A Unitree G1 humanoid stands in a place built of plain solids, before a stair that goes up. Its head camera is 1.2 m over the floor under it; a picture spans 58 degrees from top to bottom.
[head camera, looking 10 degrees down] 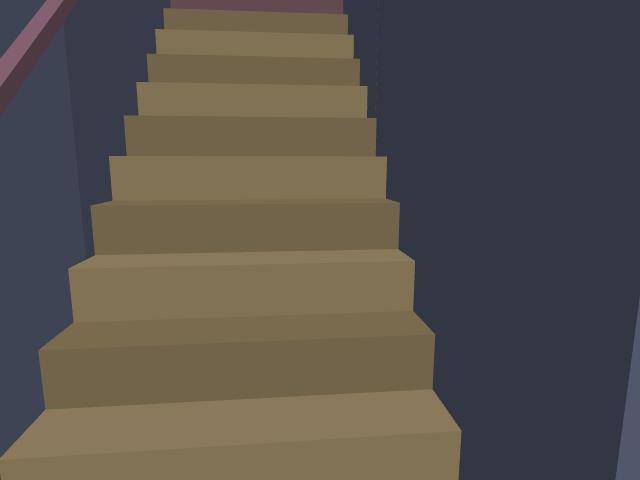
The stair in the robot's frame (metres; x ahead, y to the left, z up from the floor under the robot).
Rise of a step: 0.21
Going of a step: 0.24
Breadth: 1.30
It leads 6 degrees to the left of straight ahead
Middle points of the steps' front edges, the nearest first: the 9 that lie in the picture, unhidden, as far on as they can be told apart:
1.11 0.22 0.41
1.35 0.25 0.62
1.60 0.27 0.83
1.84 0.30 1.03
2.09 0.32 1.24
2.33 0.34 1.44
2.57 0.37 1.65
2.81 0.39 1.85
3.06 0.42 2.06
